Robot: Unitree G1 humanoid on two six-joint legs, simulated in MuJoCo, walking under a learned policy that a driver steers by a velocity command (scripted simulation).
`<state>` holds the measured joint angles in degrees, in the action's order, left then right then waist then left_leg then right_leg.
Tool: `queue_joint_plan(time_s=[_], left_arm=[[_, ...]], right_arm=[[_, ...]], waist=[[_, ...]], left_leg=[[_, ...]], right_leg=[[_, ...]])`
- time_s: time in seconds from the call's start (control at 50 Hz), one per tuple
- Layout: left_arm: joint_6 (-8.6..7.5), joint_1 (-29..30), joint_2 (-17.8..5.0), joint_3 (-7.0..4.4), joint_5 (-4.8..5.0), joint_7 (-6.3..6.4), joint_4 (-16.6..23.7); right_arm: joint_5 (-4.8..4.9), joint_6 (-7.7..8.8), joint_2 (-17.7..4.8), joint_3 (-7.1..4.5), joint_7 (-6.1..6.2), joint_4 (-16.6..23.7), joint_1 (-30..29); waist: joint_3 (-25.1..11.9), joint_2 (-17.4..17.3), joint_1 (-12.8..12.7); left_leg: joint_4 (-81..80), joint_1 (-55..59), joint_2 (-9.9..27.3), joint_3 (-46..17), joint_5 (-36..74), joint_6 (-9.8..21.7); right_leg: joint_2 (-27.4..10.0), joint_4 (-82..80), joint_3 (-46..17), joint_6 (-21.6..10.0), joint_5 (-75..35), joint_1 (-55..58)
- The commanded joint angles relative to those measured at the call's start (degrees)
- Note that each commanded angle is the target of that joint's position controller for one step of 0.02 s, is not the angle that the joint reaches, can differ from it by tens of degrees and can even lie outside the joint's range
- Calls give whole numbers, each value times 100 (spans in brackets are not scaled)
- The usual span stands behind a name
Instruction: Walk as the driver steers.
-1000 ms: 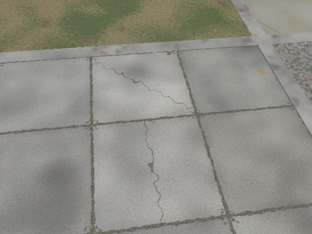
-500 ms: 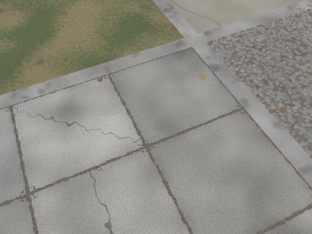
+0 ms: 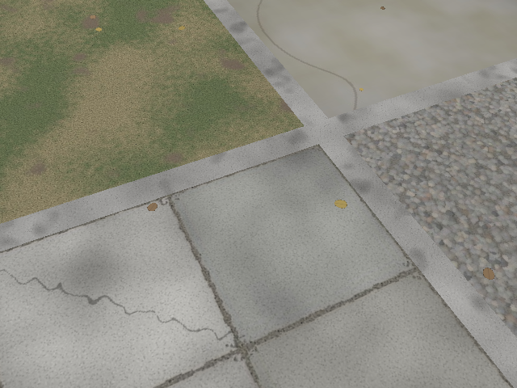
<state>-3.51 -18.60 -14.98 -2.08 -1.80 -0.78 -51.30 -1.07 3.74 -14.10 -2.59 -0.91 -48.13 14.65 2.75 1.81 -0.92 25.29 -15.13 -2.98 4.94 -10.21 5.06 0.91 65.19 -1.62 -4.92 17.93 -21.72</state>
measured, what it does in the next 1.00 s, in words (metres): walks ahead, turning left: right foot, then left foot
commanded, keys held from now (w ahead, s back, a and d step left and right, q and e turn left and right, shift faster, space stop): w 0.24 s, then w+q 0.50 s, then q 0.26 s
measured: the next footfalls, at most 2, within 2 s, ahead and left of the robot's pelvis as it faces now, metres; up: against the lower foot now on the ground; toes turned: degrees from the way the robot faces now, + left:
right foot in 0.38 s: +0.38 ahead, -0.11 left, +0.00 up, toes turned +0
left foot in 0.92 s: +0.60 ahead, +0.13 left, +0.00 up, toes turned +24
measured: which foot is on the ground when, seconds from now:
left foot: down 0.00-0.40, up 0.42-0.90, down 0.92-1.00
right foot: up 0.00-0.36, down 0.38-0.90, up 0.92-1.00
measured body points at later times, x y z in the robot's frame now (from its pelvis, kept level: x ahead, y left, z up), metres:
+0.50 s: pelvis +0.27 -0.03 -0.01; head +0.30 -0.04 +0.44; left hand +0.41 +0.22 -0.12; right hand +0.27 -0.29 -0.15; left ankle +0.13 +0.07 -0.65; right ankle +0.34 -0.11 -0.74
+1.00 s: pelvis +0.49 +0.04 -0.02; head +0.53 +0.06 +0.43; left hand +0.42 +0.28 -0.17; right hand +0.72 -0.14 -0.14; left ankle +0.56 +0.11 -0.74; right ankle +0.40 -0.12 -0.64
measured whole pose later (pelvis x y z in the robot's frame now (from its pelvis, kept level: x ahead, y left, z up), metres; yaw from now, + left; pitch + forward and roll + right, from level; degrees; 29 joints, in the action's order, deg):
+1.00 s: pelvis +0.49 +0.04 -0.02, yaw +23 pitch +0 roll -1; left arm -2.6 -16.8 -12.5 -2.8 -0.4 1.5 -52.5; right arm -1.1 1.5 -13.6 -3.3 -1.0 -46.4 6.2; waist 5.7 0.1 -1.5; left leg 35.2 -26.1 -4.2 4.8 -10.1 7.7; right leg -2.8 69.8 5.6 1.3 30.3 -17.7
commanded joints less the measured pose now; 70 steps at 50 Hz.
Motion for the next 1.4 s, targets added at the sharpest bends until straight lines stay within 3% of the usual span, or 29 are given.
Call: queue_joint_plan(time_s=[0.02,0.06,0.16,0.28,0.34,0.38,0.4,0.42,0.44,0.46,0.48,0.52,0.62,0.74,0.78,0.84,0.88,0.9,0.92,0.94,0.96,0.98,1.0,1.02,1.04,1.1,1.2,1.3,1.4], left_arm=[[71,-364,-266,-43,-59,-83,177],[107,39,-227,-22,-60,-109,290],[96,1279,-108,64,-12,-129,640],[41,2197,-123,103,23,-110,897],[-56,1806,-263,42,28,-62,821],[-178,311,-536,-98,-37,52,341],[-227,-683,-1026,-231,-192,150,212],[-156,-731,-1448,-356,-210,134,213],[-90,-363,-949,-275,-34,97,313],[-99,159,-605,-177,14,86,357],[-136,419,-397,-136,15,72,361],[-208,470,-216,-91,61,119,253],[-373,82,-301,-139,113,143,34],[-348,-269,-363,-145,79,157,-154],[-311,-367,-421,-150,94,197,-221],[-205,-451,-572,-189,100,274,-292],[-100,-320,-735,-257,115,326,-254],[-40,-237,-769,-276,147,320,-206],[-29,-284,-719,-274,177,295,-106],[-13,-889,-66,-166,142,236,132],[44,-687,-371,-194,143,227,249],[57,-245,-355,-179,154,229,336],[47,73,-354,-170,125,228,391],[89,182,-382,-189,44,236,398],[200,80,-394,-204,-40,238,407],[433,-51,-234,-177,-29,236,427],[555,584,-381,-213,-22,262,693],[579,1092,-448,-215,34,296,912],[501,1134,-451,-165,122,327,1012]], right_arm=[[60,181,-455,-81,-8,3,462],[82,212,-550,-103,-8,-133,653],[101,193,-497,-61,1,-408,1113],[36,156,-557,-42,96,-709,1614],[-10,114,-707,-78,159,-718,1364],[32,106,-718,-72,133,-689,1165],[98,134,-495,-5,110,-475,1120],[306,90,113,103,116,-416,1909],[118,8,-637,-85,177,-529,1497],[105,10,-584,-121,134,-429,1103],[100,-1,-422,-98,96,-395,921],[-38,-153,-291,-116,2,-415,940],[-74,-348,-134,-129,-136,-144,294],[-64,-321,-36,-29,-237,313,-933],[-99,-298,2,8,-260,438,-1223],[-159,-257,-83,-17,-245,451,-1061],[-182,-208,-260,-103,-191,268,-324],[-215,-133,-391,-183,-138,74,317],[-266,-56,-834,-326,-50,-55,852],[-200,-79,-1524,-486,10,40,649],[88,-180,-1642,-545,36,154,1068],[108,-269,-1411,-501,103,259,570],[147,-322,-1008,-395,130,334,85],[161,-347,-754,-321,143,343,-162],[179,-356,-611,-281,159,371,-237],[52,-280,-798,-320,106,392,-213],[48,-367,-954,-382,124,454,6],[21,-471,-1005,-421,150,495,240],[-30,-510,-1041,-445,133,545,247]], waist=[[-180,-567,-69],[-21,-533,-41],[204,-522,221],[302,-544,453],[137,-574,146],[-681,-369,-492],[-1486,171,-809],[-2183,1391,-417],[-1651,283,-412],[-847,117,-208],[-461,57,-91],[-193,284,148],[-1,200,236],[268,188,27],[376,139,-20],[145,318,53],[-294,436,333],[-683,269,613],[-1123,-241,864],[-1682,-1376,224],[-2628,-841,638],[-1930,-501,513],[-1118,-310,366],[-694,-190,165],[-598,-244,40],[-811,-245,-101],[-758,-574,122],[-560,-728,331],[-575,-817,348]], left_leg=[[-1567,624,1507,-1606,1170,694],[-1752,682,1441,-1345,1319,713],[-1823,957,1160,-842,1969,552],[-1468,1742,1433,-967,2679,572],[-795,1967,1531,-1114,3768,508],[852,1392,1170,-905,3916,324],[2476,262,829,-698,2072,220],[4316,-1624,-97,-306,-1983,24],[4687,-2015,225,-820,-1799,111],[4547,-2045,441,-890,-1239,117],[4353,-1900,624,-852,-909,80],[4118,-1574,795,-790,-691,-36],[3869,-2160,933,-642,70,-205],[2122,-2238,842,-227,1110,-220],[1544,-1994,718,71,1109,-133],[1171,-1457,359,358,597,81],[917,-709,-10,413,174,304],[390,73,-153,319,558,440],[98,1233,408,-397,2129,674],[1044,2941,2201,-2436,6391,1448],[413,3212,2564,-3468,6041,2078],[-2,2506,2378,-2988,4753,1941],[-331,1600,2054,-2603,3963,1679],[-518,999,1729,-2327,3660,1417],[-639,552,1533,-2114,3532,1264],[-698,147,1214,-1895,3374,1052],[-923,218,1041,-2338,1367,793],[-1022,528,1043,-3013,-38,738],[-779,633,1014,-3328,468,762]], right_leg=[[-436,-34,-51,128,-329,-784],[-567,-329,83,229,-669,-1202],[-611,-1830,398,400,-1641,-1571],[-365,-3027,495,261,-1713,-1343],[-131,-3435,444,75,-1049,-625],[-42,-3959,405,-177,-1165,1450],[-1346,-4020,-927,-464,-635,2964],[-2812,-4546,-3327,-1151,-314,4225],[-2538,-4806,-3321,-971,161,3574],[-2291,-5022,-2388,-791,18,2755],[-2046,-5266,-1737,-646,-485,2142],[-1684,-5517,-838,-386,-995,1478],[-1561,-5815,170,-382,-1740,1442],[-1427,-5767,1048,-317,-2380,1690],[-1470,-5467,1345,-279,-3399,1856],[-1527,-4586,1593,-139,-5158,2299],[-1504,-3341,1632,-56,-5911,2411],[-1416,-2224,1655,64,-5309,2199],[-1145,-630,1681,313,-3372,1266],[-238,1380,1423,596,2172,-752],[10,1994,271,668,1959,-1212],[-292,1892,58,653,1332,-1502],[-463,1422,65,656,851,-1500],[-565,1012,22,673,664,-1340],[-606,706,8,708,550,-1019],[-474,232,29,745,315,-629],[-419,-449,-129,823,-43,-1068],[-280,-1121,-312,832,62,-1315],[-12,-1837,-318,665,421,-811]])
Keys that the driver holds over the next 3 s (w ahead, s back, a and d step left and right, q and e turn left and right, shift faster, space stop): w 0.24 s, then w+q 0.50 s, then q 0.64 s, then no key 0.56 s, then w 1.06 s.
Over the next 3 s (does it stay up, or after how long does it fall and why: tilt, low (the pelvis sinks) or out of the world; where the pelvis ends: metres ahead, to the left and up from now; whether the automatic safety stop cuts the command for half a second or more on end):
stays up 0.86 0.30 0.01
